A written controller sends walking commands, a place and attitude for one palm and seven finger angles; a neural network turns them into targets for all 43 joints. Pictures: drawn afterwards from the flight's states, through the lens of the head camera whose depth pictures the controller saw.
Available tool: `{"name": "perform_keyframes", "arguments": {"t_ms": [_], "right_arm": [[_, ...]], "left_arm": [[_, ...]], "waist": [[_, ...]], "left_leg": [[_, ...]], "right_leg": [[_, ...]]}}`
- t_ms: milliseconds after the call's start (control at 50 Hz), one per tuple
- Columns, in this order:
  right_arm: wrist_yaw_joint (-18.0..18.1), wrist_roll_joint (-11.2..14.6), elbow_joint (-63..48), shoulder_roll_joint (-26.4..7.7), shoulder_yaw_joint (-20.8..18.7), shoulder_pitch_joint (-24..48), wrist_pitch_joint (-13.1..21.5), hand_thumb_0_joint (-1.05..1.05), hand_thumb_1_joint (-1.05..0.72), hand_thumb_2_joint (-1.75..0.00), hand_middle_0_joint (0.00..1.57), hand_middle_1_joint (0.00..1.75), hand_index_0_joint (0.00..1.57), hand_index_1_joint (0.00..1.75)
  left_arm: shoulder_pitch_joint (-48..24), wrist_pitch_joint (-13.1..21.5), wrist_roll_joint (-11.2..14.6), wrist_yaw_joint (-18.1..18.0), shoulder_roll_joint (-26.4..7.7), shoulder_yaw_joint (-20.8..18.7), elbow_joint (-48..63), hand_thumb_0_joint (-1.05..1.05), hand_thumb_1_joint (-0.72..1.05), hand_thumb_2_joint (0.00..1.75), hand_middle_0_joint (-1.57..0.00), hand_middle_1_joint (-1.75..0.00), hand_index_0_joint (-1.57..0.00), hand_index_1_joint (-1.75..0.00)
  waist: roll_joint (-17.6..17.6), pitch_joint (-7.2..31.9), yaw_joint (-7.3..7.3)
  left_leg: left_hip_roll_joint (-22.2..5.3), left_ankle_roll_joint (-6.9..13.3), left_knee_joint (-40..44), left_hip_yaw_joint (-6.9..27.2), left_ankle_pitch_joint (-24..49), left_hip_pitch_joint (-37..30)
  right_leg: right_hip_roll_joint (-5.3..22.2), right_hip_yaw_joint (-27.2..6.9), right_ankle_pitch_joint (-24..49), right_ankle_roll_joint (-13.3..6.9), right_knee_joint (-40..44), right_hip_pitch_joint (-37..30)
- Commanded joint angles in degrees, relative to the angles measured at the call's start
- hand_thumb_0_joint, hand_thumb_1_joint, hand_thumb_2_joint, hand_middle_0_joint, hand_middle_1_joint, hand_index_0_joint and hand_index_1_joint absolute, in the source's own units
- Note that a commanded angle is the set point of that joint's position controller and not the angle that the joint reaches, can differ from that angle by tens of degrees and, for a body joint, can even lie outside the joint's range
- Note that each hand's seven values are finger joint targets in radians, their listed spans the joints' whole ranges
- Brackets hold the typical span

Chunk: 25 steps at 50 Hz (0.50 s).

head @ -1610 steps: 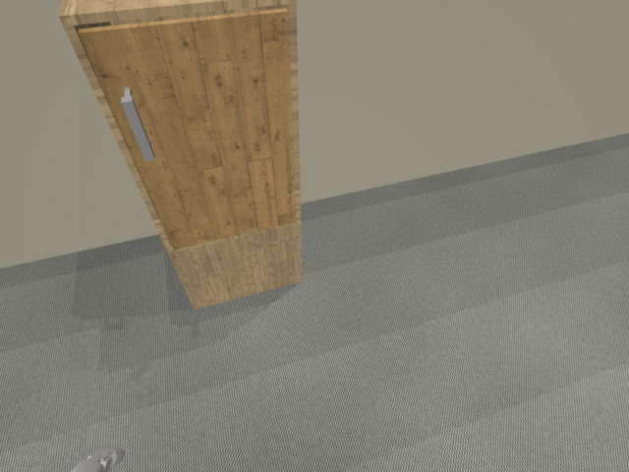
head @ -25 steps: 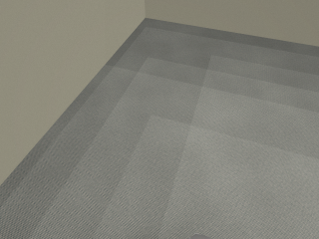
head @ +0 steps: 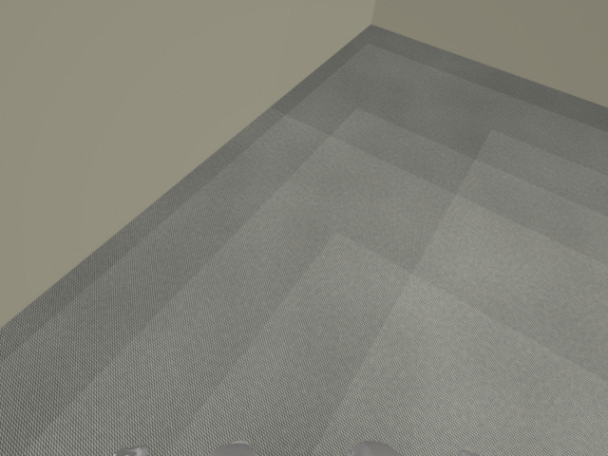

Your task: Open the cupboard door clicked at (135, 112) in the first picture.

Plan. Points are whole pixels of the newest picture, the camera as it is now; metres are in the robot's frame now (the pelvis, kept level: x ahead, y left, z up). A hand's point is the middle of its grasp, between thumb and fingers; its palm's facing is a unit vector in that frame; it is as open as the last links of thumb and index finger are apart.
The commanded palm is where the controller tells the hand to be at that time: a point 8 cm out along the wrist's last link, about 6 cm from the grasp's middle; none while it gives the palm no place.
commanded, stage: turn to face it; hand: left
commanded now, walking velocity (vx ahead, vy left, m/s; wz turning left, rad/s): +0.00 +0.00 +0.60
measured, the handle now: out of the picture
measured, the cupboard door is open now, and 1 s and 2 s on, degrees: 49 49 49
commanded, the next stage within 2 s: none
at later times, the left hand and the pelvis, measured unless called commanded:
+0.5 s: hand out of the picture +0.01 +0.16 -0.17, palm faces +0.35 -0.91 -0.23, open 7.4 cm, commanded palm none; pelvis +0.04 -0.05 +0.00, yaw +20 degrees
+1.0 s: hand out of the picture +0.01 +0.12 -0.15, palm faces +0.61 -0.76 -0.23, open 7.4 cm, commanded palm none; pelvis +0.06 -0.09 +0.01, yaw +39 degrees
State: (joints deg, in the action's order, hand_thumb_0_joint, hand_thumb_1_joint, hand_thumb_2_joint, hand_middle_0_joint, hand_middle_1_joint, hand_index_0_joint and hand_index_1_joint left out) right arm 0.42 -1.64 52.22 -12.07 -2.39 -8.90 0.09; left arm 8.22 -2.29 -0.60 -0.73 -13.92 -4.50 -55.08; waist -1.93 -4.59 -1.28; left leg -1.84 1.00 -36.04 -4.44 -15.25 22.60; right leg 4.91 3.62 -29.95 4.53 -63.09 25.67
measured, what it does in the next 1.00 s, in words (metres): steps to the right, turning left: right foot, then left foot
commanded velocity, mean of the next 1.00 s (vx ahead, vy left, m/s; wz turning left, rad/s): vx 0.00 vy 0.00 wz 0.60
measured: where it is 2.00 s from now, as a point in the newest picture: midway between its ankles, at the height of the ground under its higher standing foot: outside the picture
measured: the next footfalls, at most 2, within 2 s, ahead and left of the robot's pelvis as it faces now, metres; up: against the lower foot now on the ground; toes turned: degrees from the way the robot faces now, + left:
right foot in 0.16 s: +0.08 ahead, -0.17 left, +0.00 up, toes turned +3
left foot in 0.50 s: +0.04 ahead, +0.08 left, +0.00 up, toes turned +25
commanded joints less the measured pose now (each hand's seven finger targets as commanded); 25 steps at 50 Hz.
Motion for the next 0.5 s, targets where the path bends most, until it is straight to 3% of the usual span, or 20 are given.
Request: {"name": "perform_keyframes", "arguments": {"t_ms": [0, 40, 80, 100, 120, 140, 160, 180, 200, 220, 260, 320, 360, 380, 420, 440, 460, 480], "right_arm": [[0.8, -0.2, -2.6, -12.5, -3.4, -3.4, -0.1, 0.0, -0.9, -0.9, 0.2, 0.3, 0.2, 0.3], [0.5, -0.2, -3.3, -13.2, -3.8, -2.0, -0.7, 0.0, -0.9, -0.9, 0.2, 0.3, 0.2, 0.3], [0.2, 0.0, -4.5, -13.5, -4.2, 1.2, -1.4, 0.0, -0.9, -0.9, 0.2, 0.3, 0.2, 0.3], [0.1, 0.3, -5.3, -12.8, -4.2, 3.0, -1.6, 0.0, -0.9, -0.9, 0.2, 0.3, 0.2, 0.3], [-0.3, 0.9, -6.4, -9.9, -3.9, 3.4, -1.8, 0.0, -0.9, -0.9, 0.2, 0.3, 0.2, 0.3], [-0.8, 1.0, -8.0, -6.3, -3.3, 3.9, -1.7, 0.0, -0.9, -0.9, 0.2, 0.3, 0.2, 0.3], [-1.3, 0.5, -8.5, -7.8, -3.5, 4.0, -1.9, 0.0, -0.9, -0.9, 0.2, 0.3, 0.2, 0.3], [-1.0, 0.7, -7.8, -7.3, -3.9, 4.5, -2.4, 0.0, -0.9, -0.9, 0.2, 0.3, 0.2, 0.3], [-1.2, 0.6, -6.6, -7.5, -3.6, 4.3, -2.6, 0.0, -0.9, -0.9, 0.2, 0.3, 0.2, 0.3], [-1.5, 0.6, -6.1, -6.6, -3.2, 3.9, -2.7, 0.0, -0.9, -0.9, 0.2, 0.3, 0.2, 0.3], [-2.0, 0.9, -5.9, -5.2, -2.6, 4.8, -3.0, 0.0, -0.9, -0.9, 0.2, 0.3, 0.2, 0.3], [-2.4, 1.1, -6.2, -3.9, -1.8, 6.8, -2.7, 0.0, -0.9, -0.9, 0.2, 0.3, 0.2, 0.3], [-2.4, 1.2, -6.7, -4.0, -1.6, 6.8, -2.3, 0.0, -0.9, -0.9, 0.2, 0.3, 0.2, 0.3], [-2.3, 1.2, -6.6, -4.3, -1.6, 6.1, -2.2, 0.0, -0.9, -0.9, 0.2, 0.3, 0.2, 0.3], [-2.0, 0.8, -5.7, -6.6, -2.1, 1.3, -1.8, 0.0, -0.9, -0.9, 0.2, 0.3, 0.2, 0.3], [-1.8, 0.4, -4.8, -11.0, -3.3, -3.1, -1.3, 0.0, -0.9, -0.9, 0.2, 0.3, 0.2, 0.3], [-1.3, 0.0, -4.3, -17.9, -5.1, -7.9, -1.2, 0.0, -0.9, -0.9, 0.2, 0.3, 0.2, 0.3], [-1.0, 0.4, -3.4, -19.0, -5.0, -10.9, -1.8, 0.0, -0.9, -0.9, 0.2, 0.3, 0.2, 0.3]], "left_arm": [[-0.1, 1.1, 0.0, 0.3, -2.8, -0.3, 6.7, 0.0, 0.9, 0.9, -0.2, -0.3, -0.2, -0.3], [0.6, 1.1, 0.0, 0.3, -2.9, -0.4, 7.2, 0.0, 0.9, 0.9, -0.2, -0.3, -0.2, -0.3], [4.6, 1.4, -0.1, 0.4, -3.5, -0.6, 6.9, 0.0, 0.9, 0.9, -0.2, -0.3, -0.2, -0.3], [7.5, 1.7, -0.2, 0.3, -4.6, -1.0, 6.5, 0.0, 0.9, 0.9, -0.2, -0.3, -0.2, -0.3], [9.2, 2.3, -0.9, -0.2, -8.3, -1.7, 6.6, 0.0, 0.9, 0.9, -0.2, -0.3, -0.2, -0.3], [9.0, 2.6, -1.5, -0.5, -13.6, -2.6, 7.3, 0.0, 0.9, 0.9, -0.2, -0.3, -0.2, -0.3], [7.6, 2.4, -1.1, -0.5, -14.2, -1.9, 8.3, 0.0, 0.9, 0.9, -0.2, -0.3, -0.2, -0.3], [5.5, 2.7, -1.0, -1.2, -11.2, -2.0, 8.7, 0.0, 0.9, 0.9, -0.2, -0.3, -0.2, -0.3], [3.5, 2.7, -0.8, -1.2, -9.3, -1.1, 8.9, 0.0, 0.9, 0.9, -0.2, -0.3, -0.2, -0.3], [2.8, 2.9, -0.8, -1.1, -7.6, -0.7, 9.1, 0.0, 0.9, 0.9, -0.2, -0.3, -0.2, -0.3], [4.2, 3.1, -0.9, -1.0, -7.7, -0.6, 8.7, 0.0, 0.9, 0.9, -0.2, -0.3, -0.2, -0.3], [6.7, 3.2, -1.0, -1.0, -9.6, -1.3, 7.6, 0.0, 0.9, 0.9, -0.2, -0.3, -0.2, -0.3], [7.6, 3.1, -1.0, -0.9, -10.7, -1.6, 7.0, 0.0, 0.9, 0.9, -0.2, -0.3, -0.2, -0.3], [7.7, 3.1, -1.0, -0.8, -10.8, -1.7, 6.5, 0.0, 0.9, 0.9, -0.2, -0.3, -0.2, -0.3], [6.1, 2.9, -0.3, -0.4, -11.0, -2.0, 7.0, 0.0, 0.9, 0.9, -0.2, -0.3, -0.2, -0.3], [5.6, 2.7, 0.1, -0.1, -9.6, -1.8, 8.0, 0.0, 0.9, 0.9, -0.2, -0.3, -0.2, -0.3], [3.6, 2.5, 0.3, 0.3, -5.1, -0.5, 10.7, 0.0, 0.9, 0.9, -0.2, -0.3, -0.2, -0.3], [-0.6, 1.7, -0.4, -0.3, -6.2, 0.0, 12.9, 0.0, 0.9, 0.9, -0.2, -0.3, -0.2, -0.3]], "waist": [[11.5, 10.5, -0.24], [11.5, 9.7, 0.06], [11.6, 8.9, 2.0], [9.2, 9.3, 3.61], [-1.1, 8.8, 4.54], [-17.6, 7.2, 5.13], [-13.3, 6.7, 4.79], [-13.7, 7.2, 3.08], [-12.8, 5.2, 1.92], [-11.8, 5.3, 1.18], [-10.9, 5.7, 1.7], [-8.5, 6.5, 3.23], [-9.4, 7.6, 3.62], [-9.5, 8.2, 3.37], [-6.5, 10.0, 0.27], [2.1, 13.2, -2.2], [20.2, 14.0, -4.9], [13.0, 12.1, -5.59]], "left_leg": [[-13.3, 7.8, 12.9, 15.5, 28.5, -13.2], [-12.2, 7.3, 13.5, 16.9, 22.1, -9.3], [-10.2, 5.8, 12.0, 17.0, 14.7, -4.0], [-8.0, 3.9, 9.3, 16.0, 9.5, -0.2], [-2.3, 0.3, 1.4, 11.4, -1.4, 7.4], [5.4, -3.9, -14.2, 2.7, -17.7, 14.1], [2.6, -2.9, -26.2, 5.6, -20.2, 11.5], [1.8, -3.1, -32.9, 6.5, -18.2, 13.2], [-0.3, -3.8, -35.4, 6.3, -14.8, 14.1], [-0.6, -4.5, -33.2, 5.1, -13.2, 13.1], [-0.1, -5.0, -25.3, 2.1, -12.1, 10.0], [0.9, -4.8, -13.1, -1.2, -10.9, 5.4], [1.5, -4.1, -6.3, -2.4, -10.2, 2.9], [1.8, -3.8, -2.6, -2.8, -8.4, 0.6], [2.1, -2.5, 8.2, -2.5, 1.5, -9.7], [-5.1, 0.7, 11.4, 5.6, 14.5, -21.1], [-22.1, 10.5, 13.1, 28.0, 38.6, -28.5], [-24.8, 14.1, 12.0, 27.4, 38.2, -24.9]], "right_leg": [[-0.9, -2.1, 2.6, 0.2, 8.4, 1.5], [-2.6, -0.9, 3.9, -0.3, 15.7, -3.7], [-4.2, 0.4, 9.2, -0.7, 25.2, -10.9], [-3.6, 0.6, 14.8, -0.9, 33.3, -16.7], [5.0, -8.4, 12.7, -3.3, 43.7, -22.2], [20.7, -24.6, 16.6, -10.5, 49.9, -22.0], [23.7, -22.8, 18.8, -14.1, 49.2, -15.5], [21.3, -21.8, 25.9, -13.9, 46.9, -16.4], [17.8, -14.8, 33.8, -13.1, 43.9, -17.2], [15.0, -8.4, 41.5, -11.9, 41.9, -18.2], [13.6, -2.9, 48.8, -10.6, 40.2, -20.3], [14.5, -0.7, 51.8, -10.4, 38.4, -23.1], [15.2, -0.2, 53.3, -10.3, 36.2, -24.9], [15.1, 0.5, 52.8, -9.5, 34.6, -24.8], [14.0, 3.8, 49.4, -6.3, 27.2, -19.4], [11.5, 6.4, 37.4, -3.0, 17.6, -9.3], [2.8, 6.8, -4.6, 1.3, 3.7, 7.4], [2.5, -0.2, -8.6, 0.5, -1.9, 9.4]]}}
